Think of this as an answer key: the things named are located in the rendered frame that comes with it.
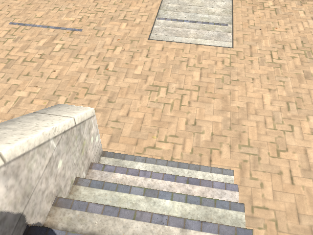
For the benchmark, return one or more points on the stairs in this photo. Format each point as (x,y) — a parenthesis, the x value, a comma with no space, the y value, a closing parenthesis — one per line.
(133,195)

